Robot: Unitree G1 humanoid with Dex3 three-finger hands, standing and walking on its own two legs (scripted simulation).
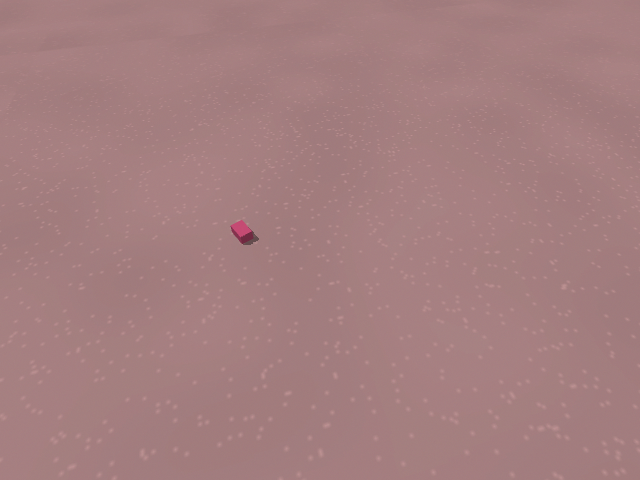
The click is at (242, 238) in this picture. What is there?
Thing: small box
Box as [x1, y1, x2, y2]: [230, 220, 252, 243]
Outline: 240,220 230,225 232,232 243,243 252,238 252,233 250,229
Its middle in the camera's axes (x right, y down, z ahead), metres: -0.36 -0.02 +1.70
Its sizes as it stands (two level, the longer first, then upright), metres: 0.089 0.056 0.044
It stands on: the floor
